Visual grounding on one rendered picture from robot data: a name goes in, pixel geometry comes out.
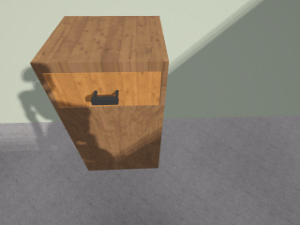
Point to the cabinet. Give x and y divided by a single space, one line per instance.
109 137

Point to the handle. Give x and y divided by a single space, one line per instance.
105 100

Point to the drawer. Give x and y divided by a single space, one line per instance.
75 89

